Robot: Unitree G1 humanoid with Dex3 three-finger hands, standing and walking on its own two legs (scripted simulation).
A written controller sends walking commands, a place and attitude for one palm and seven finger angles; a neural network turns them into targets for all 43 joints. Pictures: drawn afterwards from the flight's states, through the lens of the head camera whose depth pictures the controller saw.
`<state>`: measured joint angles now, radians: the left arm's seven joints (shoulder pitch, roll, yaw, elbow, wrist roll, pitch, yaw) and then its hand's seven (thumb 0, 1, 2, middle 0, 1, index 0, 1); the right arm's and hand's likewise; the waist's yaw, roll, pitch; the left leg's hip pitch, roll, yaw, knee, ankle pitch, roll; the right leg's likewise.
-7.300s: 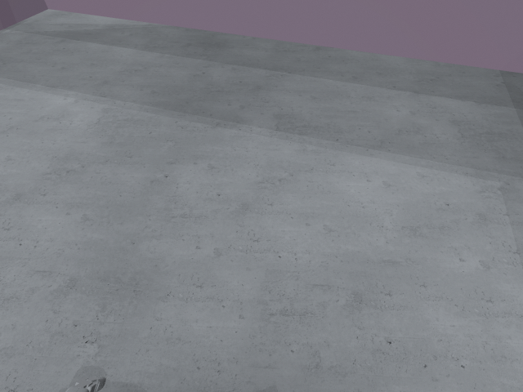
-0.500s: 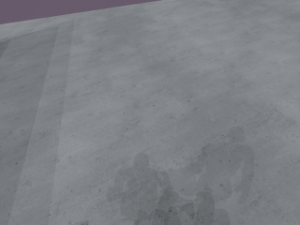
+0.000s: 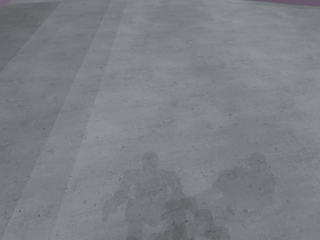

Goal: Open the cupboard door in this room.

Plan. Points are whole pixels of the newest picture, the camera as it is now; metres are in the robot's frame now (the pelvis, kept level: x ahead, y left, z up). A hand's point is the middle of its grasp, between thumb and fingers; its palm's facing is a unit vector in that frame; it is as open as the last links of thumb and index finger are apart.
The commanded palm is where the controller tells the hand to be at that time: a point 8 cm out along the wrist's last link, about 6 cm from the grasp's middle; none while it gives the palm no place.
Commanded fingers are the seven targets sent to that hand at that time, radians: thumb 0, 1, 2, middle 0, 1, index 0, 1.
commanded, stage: turn or walk to find it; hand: left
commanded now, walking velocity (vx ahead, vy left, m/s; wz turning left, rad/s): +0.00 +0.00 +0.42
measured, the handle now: out of the picture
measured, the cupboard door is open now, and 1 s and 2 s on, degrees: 0 0 0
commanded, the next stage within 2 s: none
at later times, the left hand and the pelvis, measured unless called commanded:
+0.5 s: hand out of the picture +0.02 +0.15 -0.14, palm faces +0.23 -0.93 -0.27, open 7.4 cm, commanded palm none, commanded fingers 0.00 0.90 0.90 -0.20 -0.30 -0.20 -0.30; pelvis -0.03 -0.05 +0.00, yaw +13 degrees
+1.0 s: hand out of the picture -0.13 +0.21 -0.17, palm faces +0.48 -0.84 -0.24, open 7.4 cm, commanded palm none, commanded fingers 0.00 0.90 0.90 -0.20 -0.30 -0.20 -0.30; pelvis -0.07 -0.01 +0.00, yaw +26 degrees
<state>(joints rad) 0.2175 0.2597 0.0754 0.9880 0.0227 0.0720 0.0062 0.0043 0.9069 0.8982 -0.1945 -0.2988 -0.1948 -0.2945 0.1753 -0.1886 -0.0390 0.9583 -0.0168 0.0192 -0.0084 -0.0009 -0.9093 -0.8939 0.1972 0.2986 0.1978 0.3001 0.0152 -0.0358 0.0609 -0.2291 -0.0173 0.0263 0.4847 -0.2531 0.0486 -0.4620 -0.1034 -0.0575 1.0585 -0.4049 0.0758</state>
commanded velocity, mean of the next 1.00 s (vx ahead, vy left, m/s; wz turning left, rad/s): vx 0.00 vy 0.00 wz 0.42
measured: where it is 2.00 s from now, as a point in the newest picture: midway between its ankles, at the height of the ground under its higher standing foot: outside the picture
